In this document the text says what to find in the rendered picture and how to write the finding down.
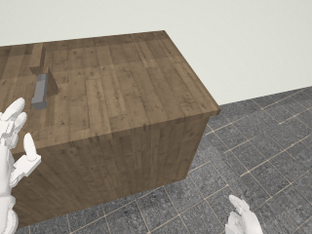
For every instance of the left robot forearm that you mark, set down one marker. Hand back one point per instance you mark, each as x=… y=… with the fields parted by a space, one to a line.
x=9 y=220

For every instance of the tap lever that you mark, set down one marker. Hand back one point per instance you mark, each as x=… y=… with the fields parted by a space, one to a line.
x=39 y=99

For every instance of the counter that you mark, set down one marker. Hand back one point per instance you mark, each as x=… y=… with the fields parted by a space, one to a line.
x=125 y=114

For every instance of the right robot hand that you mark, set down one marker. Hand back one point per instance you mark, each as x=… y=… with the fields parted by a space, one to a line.
x=247 y=223

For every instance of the left robot hand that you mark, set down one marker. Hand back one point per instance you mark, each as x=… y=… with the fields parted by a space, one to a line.
x=11 y=121

